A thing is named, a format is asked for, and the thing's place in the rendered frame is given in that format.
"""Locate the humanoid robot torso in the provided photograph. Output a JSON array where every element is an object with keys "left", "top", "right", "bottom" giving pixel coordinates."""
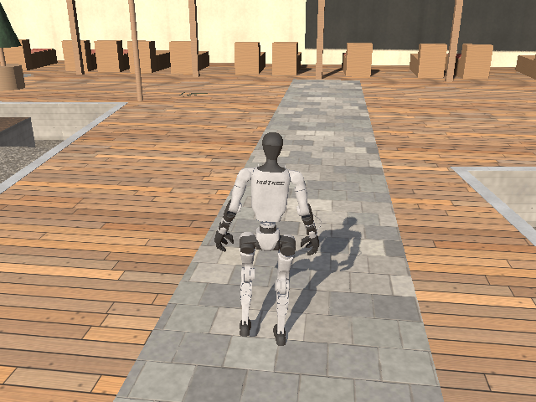
[{"left": 251, "top": 163, "right": 290, "bottom": 251}]

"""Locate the robot right hand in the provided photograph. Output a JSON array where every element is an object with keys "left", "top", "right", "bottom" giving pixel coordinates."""
[{"left": 301, "top": 236, "right": 319, "bottom": 255}]

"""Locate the robot left foot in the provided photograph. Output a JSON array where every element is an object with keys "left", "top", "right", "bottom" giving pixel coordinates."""
[{"left": 240, "top": 319, "right": 251, "bottom": 337}]

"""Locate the robot left forearm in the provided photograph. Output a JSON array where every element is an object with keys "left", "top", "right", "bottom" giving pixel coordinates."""
[{"left": 218, "top": 200, "right": 236, "bottom": 235}]

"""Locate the right robot upper arm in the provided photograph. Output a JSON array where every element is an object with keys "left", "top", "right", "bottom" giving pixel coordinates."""
[{"left": 288, "top": 169, "right": 310, "bottom": 216}]

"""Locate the robot right forearm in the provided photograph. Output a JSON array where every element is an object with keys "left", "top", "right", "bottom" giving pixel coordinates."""
[{"left": 301, "top": 204, "right": 317, "bottom": 239}]

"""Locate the left robot upper arm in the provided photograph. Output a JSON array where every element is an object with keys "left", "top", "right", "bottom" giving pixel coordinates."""
[{"left": 228, "top": 167, "right": 254, "bottom": 214}]

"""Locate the robot left hand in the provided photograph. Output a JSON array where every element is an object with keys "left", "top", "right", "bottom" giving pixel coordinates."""
[{"left": 214, "top": 230, "right": 234, "bottom": 252}]

